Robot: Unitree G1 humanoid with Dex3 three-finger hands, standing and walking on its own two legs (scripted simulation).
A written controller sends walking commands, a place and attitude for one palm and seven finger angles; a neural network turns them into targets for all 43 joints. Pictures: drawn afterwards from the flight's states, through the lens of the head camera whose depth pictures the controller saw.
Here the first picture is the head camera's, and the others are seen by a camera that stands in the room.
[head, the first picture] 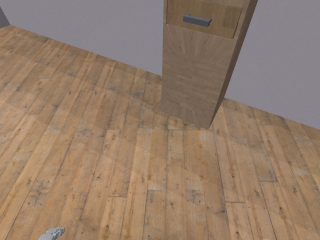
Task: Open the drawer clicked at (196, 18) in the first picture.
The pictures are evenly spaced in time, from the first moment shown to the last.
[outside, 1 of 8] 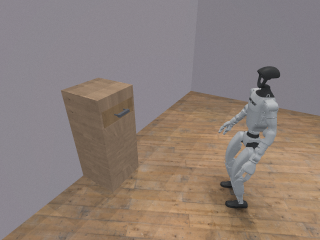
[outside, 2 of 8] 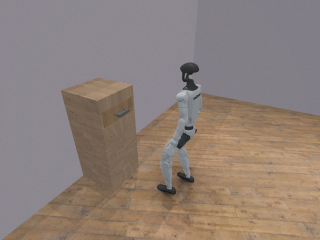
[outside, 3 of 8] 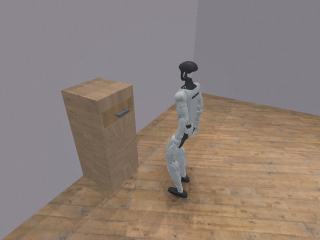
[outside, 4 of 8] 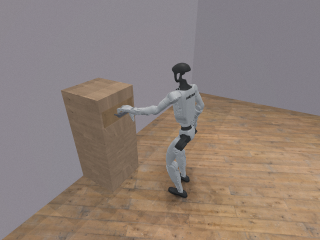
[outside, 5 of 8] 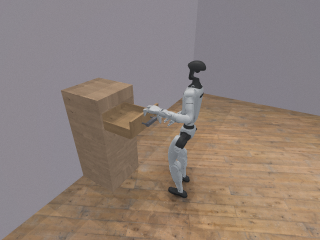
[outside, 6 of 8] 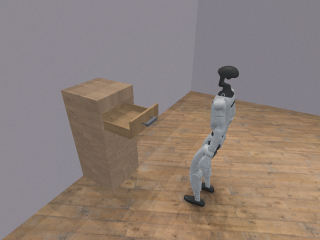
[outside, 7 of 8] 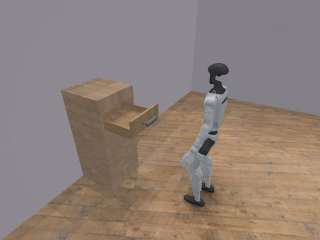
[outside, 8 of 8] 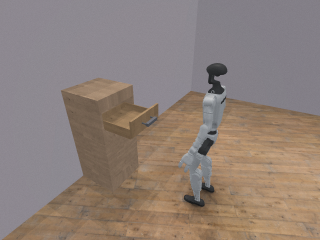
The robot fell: no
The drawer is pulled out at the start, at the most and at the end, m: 0.00 0.30 0.30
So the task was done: yes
